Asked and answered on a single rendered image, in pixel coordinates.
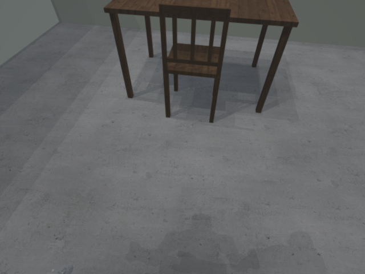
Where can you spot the table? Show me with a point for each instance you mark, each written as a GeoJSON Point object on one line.
{"type": "Point", "coordinates": [259, 12]}

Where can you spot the chair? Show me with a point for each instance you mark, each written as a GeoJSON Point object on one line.
{"type": "Point", "coordinates": [191, 59]}

